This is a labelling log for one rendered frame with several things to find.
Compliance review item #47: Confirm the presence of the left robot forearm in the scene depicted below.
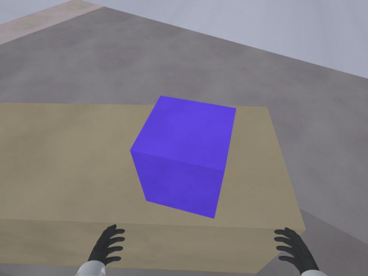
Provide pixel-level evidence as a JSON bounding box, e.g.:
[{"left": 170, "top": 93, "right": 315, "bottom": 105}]
[{"left": 75, "top": 260, "right": 105, "bottom": 276}]

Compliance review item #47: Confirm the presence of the robot left hand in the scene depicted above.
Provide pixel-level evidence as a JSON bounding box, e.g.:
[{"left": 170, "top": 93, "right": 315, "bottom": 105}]
[{"left": 88, "top": 224, "right": 125, "bottom": 266}]

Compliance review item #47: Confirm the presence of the carton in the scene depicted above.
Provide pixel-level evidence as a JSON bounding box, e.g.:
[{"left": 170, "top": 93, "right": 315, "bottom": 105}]
[{"left": 130, "top": 96, "right": 236, "bottom": 219}]

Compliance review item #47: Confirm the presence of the pedestal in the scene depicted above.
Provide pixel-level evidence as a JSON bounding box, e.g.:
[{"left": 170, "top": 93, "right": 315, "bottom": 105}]
[{"left": 0, "top": 102, "right": 306, "bottom": 274}]

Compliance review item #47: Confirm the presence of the robot right hand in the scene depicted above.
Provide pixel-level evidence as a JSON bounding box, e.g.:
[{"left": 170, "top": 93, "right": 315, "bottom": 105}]
[{"left": 274, "top": 227, "right": 319, "bottom": 274}]

